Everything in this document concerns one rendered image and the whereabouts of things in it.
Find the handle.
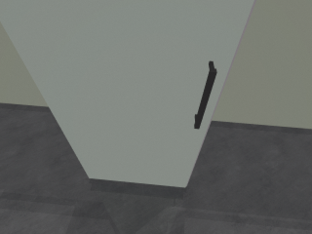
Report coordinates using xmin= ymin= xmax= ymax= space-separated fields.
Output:
xmin=194 ymin=61 xmax=217 ymax=130

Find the fridge door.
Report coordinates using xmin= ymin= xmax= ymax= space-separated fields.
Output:
xmin=0 ymin=0 xmax=254 ymax=188

